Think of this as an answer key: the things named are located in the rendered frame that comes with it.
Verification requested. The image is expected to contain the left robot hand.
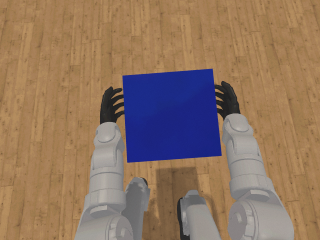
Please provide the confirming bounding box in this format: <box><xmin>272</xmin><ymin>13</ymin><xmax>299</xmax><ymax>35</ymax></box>
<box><xmin>100</xmin><ymin>86</ymin><xmax>125</xmax><ymax>125</ymax></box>

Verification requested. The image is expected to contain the robot right forearm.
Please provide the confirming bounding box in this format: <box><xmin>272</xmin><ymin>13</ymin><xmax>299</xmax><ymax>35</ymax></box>
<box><xmin>221</xmin><ymin>113</ymin><xmax>294</xmax><ymax>240</ymax></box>

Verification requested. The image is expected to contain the robot right thigh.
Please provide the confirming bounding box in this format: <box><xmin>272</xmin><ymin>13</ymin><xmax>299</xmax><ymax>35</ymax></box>
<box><xmin>180</xmin><ymin>194</ymin><xmax>222</xmax><ymax>240</ymax></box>

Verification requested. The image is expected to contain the right robot upper arm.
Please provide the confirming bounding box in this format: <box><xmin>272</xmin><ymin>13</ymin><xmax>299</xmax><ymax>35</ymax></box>
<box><xmin>227</xmin><ymin>198</ymin><xmax>294</xmax><ymax>240</ymax></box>

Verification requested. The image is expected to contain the carton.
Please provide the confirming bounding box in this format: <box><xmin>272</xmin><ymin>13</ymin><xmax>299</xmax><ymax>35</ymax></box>
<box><xmin>122</xmin><ymin>69</ymin><xmax>222</xmax><ymax>163</ymax></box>

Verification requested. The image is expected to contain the right robot shin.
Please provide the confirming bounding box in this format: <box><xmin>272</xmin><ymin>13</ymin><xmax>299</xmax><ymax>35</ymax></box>
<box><xmin>182</xmin><ymin>189</ymin><xmax>206</xmax><ymax>235</ymax></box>

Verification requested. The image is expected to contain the robot left forearm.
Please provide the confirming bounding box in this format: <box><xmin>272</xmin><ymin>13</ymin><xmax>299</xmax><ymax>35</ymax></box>
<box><xmin>74</xmin><ymin>122</ymin><xmax>127</xmax><ymax>240</ymax></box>

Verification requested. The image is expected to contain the left robot upper arm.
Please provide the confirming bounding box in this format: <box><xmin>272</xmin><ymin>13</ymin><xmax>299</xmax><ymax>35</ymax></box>
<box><xmin>74</xmin><ymin>214</ymin><xmax>134</xmax><ymax>240</ymax></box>

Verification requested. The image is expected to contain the right robot hand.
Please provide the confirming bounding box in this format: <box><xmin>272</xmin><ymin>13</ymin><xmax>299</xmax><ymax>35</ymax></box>
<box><xmin>214</xmin><ymin>81</ymin><xmax>241</xmax><ymax>121</ymax></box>

